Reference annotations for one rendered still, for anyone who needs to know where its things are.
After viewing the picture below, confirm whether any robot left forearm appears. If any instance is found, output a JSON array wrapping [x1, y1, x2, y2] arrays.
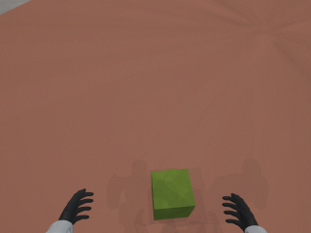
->
[[46, 219, 73, 233]]

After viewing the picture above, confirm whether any carton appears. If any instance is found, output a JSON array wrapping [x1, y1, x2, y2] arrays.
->
[[152, 168, 196, 220]]

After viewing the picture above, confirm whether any right robot hand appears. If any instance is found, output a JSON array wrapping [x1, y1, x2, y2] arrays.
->
[[222, 193, 259, 233]]

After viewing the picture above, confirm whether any left robot hand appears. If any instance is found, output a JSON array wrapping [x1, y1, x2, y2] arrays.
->
[[58, 188, 94, 225]]

